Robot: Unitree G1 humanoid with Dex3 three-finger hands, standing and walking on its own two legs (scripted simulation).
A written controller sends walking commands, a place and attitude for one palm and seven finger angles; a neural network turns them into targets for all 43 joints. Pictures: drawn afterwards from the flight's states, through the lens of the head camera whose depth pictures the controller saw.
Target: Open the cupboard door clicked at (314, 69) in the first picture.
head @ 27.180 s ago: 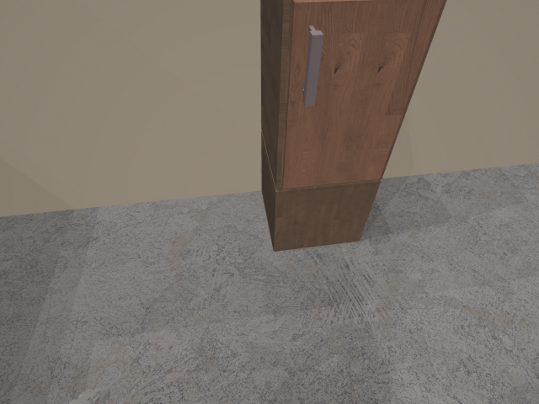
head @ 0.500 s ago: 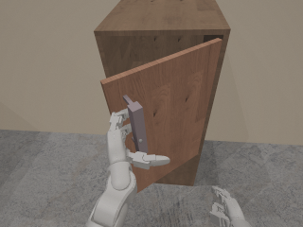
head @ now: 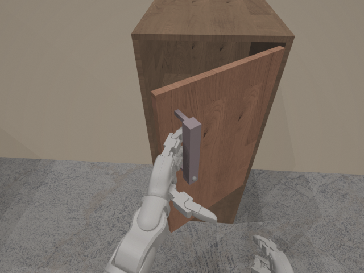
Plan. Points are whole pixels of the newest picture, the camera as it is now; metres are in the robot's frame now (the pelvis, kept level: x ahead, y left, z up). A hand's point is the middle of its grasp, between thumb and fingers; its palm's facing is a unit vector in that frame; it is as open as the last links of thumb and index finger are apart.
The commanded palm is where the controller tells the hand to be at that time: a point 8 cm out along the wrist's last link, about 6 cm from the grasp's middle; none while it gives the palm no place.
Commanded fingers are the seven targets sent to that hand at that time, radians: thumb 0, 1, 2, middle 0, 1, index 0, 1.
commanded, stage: slide the hand sideways off the handle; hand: left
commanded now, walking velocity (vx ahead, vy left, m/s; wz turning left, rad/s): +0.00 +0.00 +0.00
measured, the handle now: (185, 148) +0.35 +0.03 +0.12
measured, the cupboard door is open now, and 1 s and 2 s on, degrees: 38 39 39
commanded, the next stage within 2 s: draw the hand back to the body in 0.92 s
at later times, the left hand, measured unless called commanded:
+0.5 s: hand (176, 190) +0.24 +0.03 +0.12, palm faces -0.05 -1.00 -0.01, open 16.4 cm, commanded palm +0.20 +0.09 +0.12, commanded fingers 0.00 -0.50 0.30 -0.15 -0.30 -0.15 -0.30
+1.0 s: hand (145, 212) +0.20 +0.08 +0.12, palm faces +0.01 -1.00 -0.03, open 16.4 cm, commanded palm +0.17 +0.13 +0.12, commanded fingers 0.00 -0.50 0.30 -0.15 -0.30 -0.15 -0.30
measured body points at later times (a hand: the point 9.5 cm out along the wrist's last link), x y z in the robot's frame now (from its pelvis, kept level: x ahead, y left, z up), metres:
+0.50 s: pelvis +0.01 -0.02 +0.00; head -0.01 -0.03 +0.45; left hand +0.24 +0.09 +0.13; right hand +0.22 -0.21 -0.06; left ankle -0.01 +0.08 -0.72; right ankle +0.03 -0.12 -0.72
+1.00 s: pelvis +0.03 -0.04 +0.00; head +0.01 -0.05 +0.45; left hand +0.19 +0.14 +0.13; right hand +0.22 -0.24 -0.07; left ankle -0.01 +0.08 -0.72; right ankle +0.03 -0.12 -0.72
